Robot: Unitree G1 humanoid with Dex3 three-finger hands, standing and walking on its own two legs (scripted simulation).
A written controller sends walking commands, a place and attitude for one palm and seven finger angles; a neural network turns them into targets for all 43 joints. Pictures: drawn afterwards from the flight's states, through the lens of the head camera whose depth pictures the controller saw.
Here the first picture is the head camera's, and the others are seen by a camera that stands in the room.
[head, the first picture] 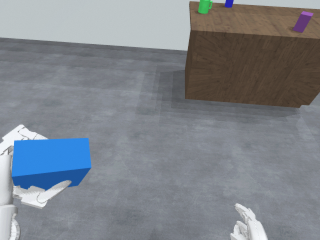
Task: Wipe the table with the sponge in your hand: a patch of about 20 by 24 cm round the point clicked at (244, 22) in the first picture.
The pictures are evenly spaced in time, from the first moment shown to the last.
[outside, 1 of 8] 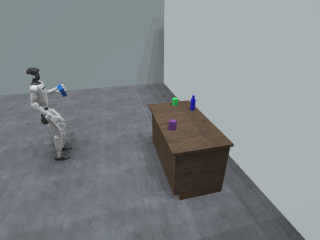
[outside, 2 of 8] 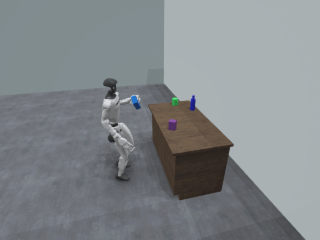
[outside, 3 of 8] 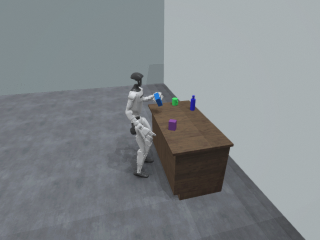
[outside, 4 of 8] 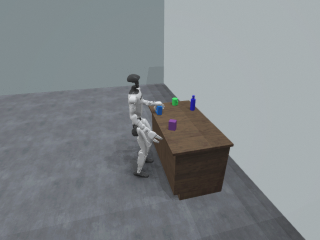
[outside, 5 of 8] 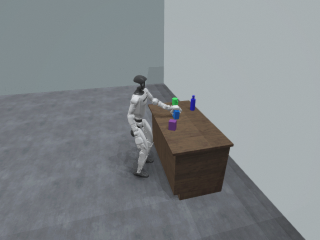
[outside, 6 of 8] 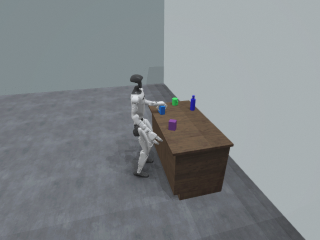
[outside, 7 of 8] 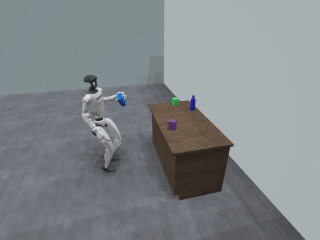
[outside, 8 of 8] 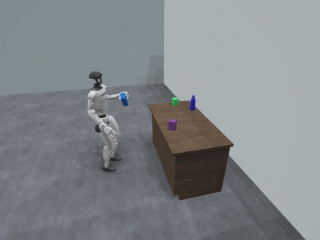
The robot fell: no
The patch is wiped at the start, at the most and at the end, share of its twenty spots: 0.00 1.00 1.00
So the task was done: yes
